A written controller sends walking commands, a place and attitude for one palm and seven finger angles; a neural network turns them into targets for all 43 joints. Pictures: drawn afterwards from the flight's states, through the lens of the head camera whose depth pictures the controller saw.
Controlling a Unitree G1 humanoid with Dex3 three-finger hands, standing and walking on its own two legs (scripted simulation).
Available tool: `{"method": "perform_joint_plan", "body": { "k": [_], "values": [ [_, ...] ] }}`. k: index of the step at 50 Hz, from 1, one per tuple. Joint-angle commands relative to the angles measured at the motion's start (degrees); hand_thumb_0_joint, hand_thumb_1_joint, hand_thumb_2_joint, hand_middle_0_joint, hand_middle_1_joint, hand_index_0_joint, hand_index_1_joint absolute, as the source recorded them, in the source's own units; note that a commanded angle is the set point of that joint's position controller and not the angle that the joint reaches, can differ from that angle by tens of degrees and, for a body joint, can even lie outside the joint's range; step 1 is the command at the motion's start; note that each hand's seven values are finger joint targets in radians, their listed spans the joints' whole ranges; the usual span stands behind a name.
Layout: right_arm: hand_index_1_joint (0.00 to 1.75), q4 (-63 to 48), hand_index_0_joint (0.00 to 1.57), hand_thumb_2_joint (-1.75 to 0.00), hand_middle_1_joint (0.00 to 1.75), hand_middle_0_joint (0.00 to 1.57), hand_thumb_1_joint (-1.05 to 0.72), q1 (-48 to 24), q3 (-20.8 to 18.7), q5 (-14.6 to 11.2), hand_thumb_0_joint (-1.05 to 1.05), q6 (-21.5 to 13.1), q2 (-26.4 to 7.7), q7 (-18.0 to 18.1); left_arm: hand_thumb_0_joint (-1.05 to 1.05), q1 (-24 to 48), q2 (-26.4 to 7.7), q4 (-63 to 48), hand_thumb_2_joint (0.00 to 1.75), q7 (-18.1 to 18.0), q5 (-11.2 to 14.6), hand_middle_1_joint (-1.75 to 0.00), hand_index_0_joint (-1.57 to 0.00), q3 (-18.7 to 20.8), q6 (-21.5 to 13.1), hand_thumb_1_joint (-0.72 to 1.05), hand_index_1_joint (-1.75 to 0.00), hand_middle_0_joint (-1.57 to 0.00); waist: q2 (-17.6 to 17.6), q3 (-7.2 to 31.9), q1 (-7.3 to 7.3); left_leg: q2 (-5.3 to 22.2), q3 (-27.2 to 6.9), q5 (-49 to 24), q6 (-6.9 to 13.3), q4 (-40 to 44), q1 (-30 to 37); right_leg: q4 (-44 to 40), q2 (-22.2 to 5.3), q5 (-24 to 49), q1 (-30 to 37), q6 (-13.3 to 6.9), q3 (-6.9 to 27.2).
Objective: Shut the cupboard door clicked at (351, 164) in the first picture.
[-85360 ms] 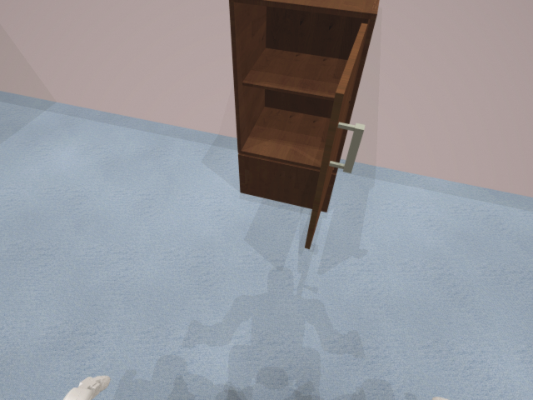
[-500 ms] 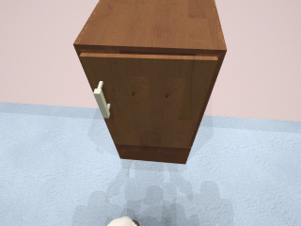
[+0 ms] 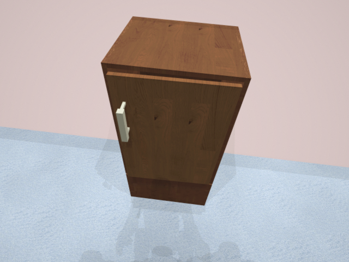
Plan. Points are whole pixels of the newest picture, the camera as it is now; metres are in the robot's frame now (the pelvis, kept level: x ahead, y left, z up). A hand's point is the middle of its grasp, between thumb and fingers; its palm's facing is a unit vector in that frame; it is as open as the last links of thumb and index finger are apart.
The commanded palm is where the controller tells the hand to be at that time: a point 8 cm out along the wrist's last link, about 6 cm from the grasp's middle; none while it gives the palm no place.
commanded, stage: come to a stop and stand still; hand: left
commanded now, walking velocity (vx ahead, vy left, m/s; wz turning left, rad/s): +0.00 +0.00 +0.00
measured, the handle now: (124, 122) +0.56 +0.21 -0.06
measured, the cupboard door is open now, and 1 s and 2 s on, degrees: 1 1 1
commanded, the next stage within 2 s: look again from close up in 1.06 s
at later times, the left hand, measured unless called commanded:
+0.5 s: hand out of the picture -0.04 +0.19 -0.18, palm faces +0.03 -0.99 -0.12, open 7.4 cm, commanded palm none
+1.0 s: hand out of the picture +0.00 +0.21 -0.18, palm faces +0.01 -0.99 -0.15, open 7.4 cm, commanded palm none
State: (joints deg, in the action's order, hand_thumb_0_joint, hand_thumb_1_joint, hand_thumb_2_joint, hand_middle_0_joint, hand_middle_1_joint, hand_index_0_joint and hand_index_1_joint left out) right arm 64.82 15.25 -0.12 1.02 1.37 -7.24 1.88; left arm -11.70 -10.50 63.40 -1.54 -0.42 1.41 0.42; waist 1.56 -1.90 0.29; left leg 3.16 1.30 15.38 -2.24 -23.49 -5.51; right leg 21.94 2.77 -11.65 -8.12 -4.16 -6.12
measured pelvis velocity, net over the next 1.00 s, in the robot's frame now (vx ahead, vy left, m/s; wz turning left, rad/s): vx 0.01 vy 0.05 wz -0.02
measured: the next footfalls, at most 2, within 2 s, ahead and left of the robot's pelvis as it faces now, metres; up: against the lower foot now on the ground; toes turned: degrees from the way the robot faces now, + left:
none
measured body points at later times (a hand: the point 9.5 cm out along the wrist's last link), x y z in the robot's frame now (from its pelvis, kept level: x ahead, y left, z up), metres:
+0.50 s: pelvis -0.01 +0.04 +0.00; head +0.00 +0.06 +0.45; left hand -0.04 +0.24 -0.17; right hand -0.05 -0.16 -0.15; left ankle -0.03 +0.14 -0.74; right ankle +0.01 -0.07 -0.74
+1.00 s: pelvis +0.01 +0.05 +0.00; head +0.03 +0.06 +0.45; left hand +0.00 +0.26 -0.17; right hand -0.01 -0.16 -0.15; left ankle -0.03 +0.14 -0.74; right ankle +0.01 -0.07 -0.74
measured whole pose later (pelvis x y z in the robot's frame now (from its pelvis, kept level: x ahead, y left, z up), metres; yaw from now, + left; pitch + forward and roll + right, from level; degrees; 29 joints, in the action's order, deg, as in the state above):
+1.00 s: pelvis +0.01 +0.05 +0.00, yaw -1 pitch -1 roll +0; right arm 65.0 18.0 0.5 0.6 -1.1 -6.2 2.5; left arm -15.7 -8.0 65.9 -1.9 -0.8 0.4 -0.2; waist 1.5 -3.0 0.1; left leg -0.9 3.9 15.1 1.9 -20.5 -4.3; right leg 22.0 -1.0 -11.9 -8.9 -0.1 -3.2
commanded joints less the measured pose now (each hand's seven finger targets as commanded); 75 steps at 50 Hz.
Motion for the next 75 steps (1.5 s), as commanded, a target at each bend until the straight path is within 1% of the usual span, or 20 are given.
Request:
{"method": "perform_joint_plan", "body": {
  "k": [1,7,8,15,24,37,44,55,57,58,59,60,61,62,64,65,67,71,72,75],
  "values": [
    [0.30,-1.13,0.20,-0.90,0.30,0.20,-0.90,4.32,-0.71,0.08,0.00,-0.55,-6.17,0.39,0.00,-2.93,-4.53,-0.81,0.90,0.04,0.08,-0.30,-0.20,0.46,-0.19,0.90,-0.30,-0.20,-2.28,-6.43,0.32,2.11,-2.64,2.33,2.31,7.18,-8.64,-9.18,-8.73,-6.66,-0.38,2.08,10.61],
    [0.30,-1.41,0.20,-0.90,0.30,0.20,-0.90,6.96,-0.66,-0.11,0.00,-1.02,-5.72,0.37,0.00,-4.93,-3.68,-0.23,0.90,0.07,-0.10,-0.30,-0.20,0.28,-0.39,0.90,-0.30,-0.20,-0.35,-5.60,0.19,1.92,-3.06,3.30,2.83,8.45,-8.21,-8.67,-8.39,-7.55,-1.24,2.25,10.04],
    [0.30,-1.36,0.20,-0.90,0.30,0.20,-0.90,7.35,-0.53,0.01,0.00,-1.22,-5.74,0.42,0.00,-5.33,-3.19,-0.08,0.90,0.07,0.03,-0.30,-0.20,0.26,-0.47,0.90,-0.30,-0.20,-1.08,-4.18,0.20,2.09,-3.38,2.94,3.04,8.63,-8.29,-8.11,-8.42,-6.12,-0.31,2.27,9.94],
    [0.30,-1.29,0.20,-0.90,0.30,0.20,-0.90,8.16,-0.31,-0.36,0.00,-2.04,-5.08,0.72,0.00,-7.98,-1.51,1.26,0.90,-0.09,0.01,-0.30,-0.20,-0.13,-0.71,0.90,-0.30,-0.20,-2.95,-3.26,0.47,2.71,-4.46,1.11,3.50,9.64,-8.78,-5.28,-8.16,0.12,0.98,2.24,8.59],
    [0.30,-0.83,0.20,-0.90,0.30,0.20,-0.90,8.99,-0.22,-0.58,0.00,-2.59,-4.48,1.08,0.00,-9.61,-0.05,2.42,0.90,-0.39,-0.12,-0.30,-0.20,-0.60,-0.82,0.90,-0.30,-0.20,-2.16,-3.93,0.32,3.12,-4.63,-2.69,3.73,9.28,-7.38,-3.61,-8.22,3.64,-0.20,2.46,7.95],
    [0.30,-0.74,0.20,-0.90,0.30,0.20,-0.90,8.29,-0.30,-0.73,0.00,-2.92,-4.45,1.12,0.00,-9.20,-0.29,2.01,0.90,-0.63,-0.28,-0.30,-0.20,-0.63,-0.94,0.90,-0.30,-0.20,-1.35,-4.68,0.17,3.18,-4.06,-8.69,3.72,8.17,-5.17,-2.83,-8.31,6.51,-0.86,2.61,8.15],
    [0.30,-0.62,0.20,-0.90,0.30,0.20,-0.90,8.13,-0.20,-0.64,0.00,-3.20,-4.82,1.19,0.00,-8.51,-0.85,1.69,0.90,-0.68,-0.12,-0.30,-0.20,-0.54,-1.02,0.90,-0.30,-0.20,-1.84,-2.24,0.03,3.29,-3.76,-14.36,3.63,7.35,-3.19,-2.03,-8.59,9.70,0.99,2.49,7.87],
    [0.30,-0.38,0.20,-0.90,0.30,0.20,-0.90,8.10,-0.26,-0.66,0.00,-3.16,-5.20,1.23,0.00,-8.05,-1.46,1.52,0.90,-0.75,-0.04,-0.30,-0.20,-0.51,-1.13,0.90,-0.30,-0.20,-1.43,-1.41,-0.10,3.16,-3.42,-16.88,3.50,6.74,-1.83,-1.92,-8.81,11.94,2.08,2.25,7.71],
    [0.30,-0.35,0.20,-0.90,0.30,0.20,-0.90,7.82,-0.28,-0.76,0.00,-3.03,-5.36,1.21,0.00,-8.08,-1.70,1.53,0.90,-0.77,-0.11,-0.30,-0.20,-0.54,-1.10,0.90,-0.30,-0.20,-1.68,-2.76,-0.01,3.15,-3.23,-16.28,3.46,6.79,-2.05,-2.13,-8.69,11.39,1.31,2.21,7.83],
    [0.30,-4.22,0.20,-0.90,0.30,0.20,-0.90,1.37,-0.20,-1.35,0.00,-4.11,-7.62,0.06,0.00,-10.94,-3.66,2.40,0.90,-3.02,-0.73,-0.30,-0.20,-1.24,-3.02,0.90,-0.30,-0.20,-5.09,-1.16,1.54,4.19,-0.95,-23.45,2.38,-4.63,-6.02,1.77,-12.01,29.13,-0.01,2.66,8.83],
    [0.30,-5.57,0.20,-0.90,0.30,0.20,-0.90,5.06,-0.21,-0.53,0.00,-3.62,-5.05,0.06,0.00,-10.52,-5.35,0.30,0.90,-2.49,-0.26,-0.30,-0.20,-0.76,-3.27,0.90,-0.30,-0.20,-6.14,2.76,-0.77,0.98,-2.39,-8.13,2.61,-2.18,-6.14,3.34,-12.82,23.48,2.37,1.30,10.37],
    [0.30,-5.22,0.20,-0.90,0.30,0.20,-0.90,5.58,-0.14,-0.39,0.00,-3.77,-4.59,0.19,0.00,-8.61,-4.32,0.05,0.90,-1.76,-0.09,-0.30,-0.20,-1.22,-3.08,0.90,-0.30,-0.20,-8.27,0.86,-0.84,1.32,-2.71,-7.00,3.33,0.98,-6.95,3.80,-11.89,17.70,0.59,0.92,9.41],
    [0.30,-4.94,0.20,-0.90,0.30,0.20,-0.90,7.47,0.04,-0.27,0.00,-4.04,-4.88,0.10,0.00,-8.78,-3.49,0.04,0.90,-1.48,-0.23,-0.30,-0.20,-1.51,-3.00,0.90,-0.30,-0.20,-7.68,2.87,-0.88,2.58,-3.86,-11.03,3.69,0.67,-6.46,4.19,-10.13,10.68,0.56,0.82,8.17],
    [0.30,-5.21,0.20,-0.90,0.30,0.20,-0.90,7.66,0.09,-0.09,0.00,-4.15,-4.99,0.07,0.00,-8.39,-2.91,-0.39,0.90,-1.29,-0.32,-0.30,-0.20,-1.55,-2.88,0.90,-0.30,-0.20,-8.67,2.62,-0.54,3.32,-3.90,-14.32,4.12,-0.02,-6.28,4.69,-9.19,7.84,-0.18,0.92,7.33],
    [0.30,-5.59,0.20,-0.90,0.30,0.20,-0.90,7.68,0.14,-0.26,0.00,-4.17,-5.75,0.33,0.00,-7.95,-2.44,-0.39,0.90,-1.02,-0.25,-0.30,-0.20,-1.63,-2.61,0.90,-0.30,-0.20,-4.77,2.79,-0.67,3.74,-4.15,-18.73,4.61,-0.31,-4.90,5.44,-8.54,8.08,-0.47,1.12,6.60],
    [0.30,-5.80,0.20,-0.90,0.30,0.20,-0.90,7.85,0.09,-0.29,0.00,-4.04,-6.18,0.41,0.00,-7.76,-2.02,-0.55,0.90,-0.99,-0.21,-0.30,-0.20,-1.64,-2.42,0.90,-0.30,-0.20,-2.30,1.49,-0.81,3.85,-4.35,-18.24,4.77,0.04,-5.24,5.35,-8.35,7.42,-1.25,1.22,6.49],
    [0.30,-5.86,0.20,-0.90,0.30,0.20,-0.90,7.62,0.23,-0.31,0.00,-3.82,-6.04,0.44,0.00,-7.02,-1.82,-0.61,0.90,-0.81,-0.26,-0.30,-0.20,-1.71,-2.16,0.90,-0.30,-0.20,-0.80,-2.34,-0.71,3.64,-4.39,-15.78,4.97,1.30,-6.73,5.07,-8.27,6.27,-2.94,1.36,6.62],
    [0.30,-5.59,0.20,-0.90,0.30,0.20,-0.90,6.80,0.47,-0.32,0.00,-3.64,-6.70,0.18,0.00,-7.13,-2.14,-0.81,0.90,-0.67,-0.14,-0.30,-0.20,-1.66,-1.84,0.90,-0.30,-0.20,0.41,-5.18,-0.42,2.81,-4.53,-9.24,4.99,3.44,-7.98,3.66,-8.33,3.66,-4.05,1.59,7.57],
    [0.30,-5.34,0.20,-0.90,0.30,0.20,-0.90,6.69,0.51,-0.28,0.00,-3.65,-6.39,0.14,0.00,-7.08,-2.27,-0.81,0.90,-0.60,-0.20,-0.30,-0.20,-1.58,-1.81,0.90,-0.30,-0.20,-1.18,-5.73,-0.27,2.69,-4.34,-8.27,4.98,4.09,-8.24,3.58,-8.49,2.97,-4.30,1.55,7.54],
    [0.30,-4.92,0.20,-0.90,0.30,0.20,-0.90,6.45,0.61,-0.25,0.00,-3.67,-6.64,0.10,0.00,-7.02,-2.70,-1.00,0.90,-0.48,-0.10,-0.30,-0.20,-1.46,-1.79,0.90,-0.30,-0.20,-1.01,-4.69,-0.24,2.37,-4.15,-6.81,4.99,4.54,-7.60,2.96,-8.48,2.93,-3.68,1.50,8.27]
  ]
}}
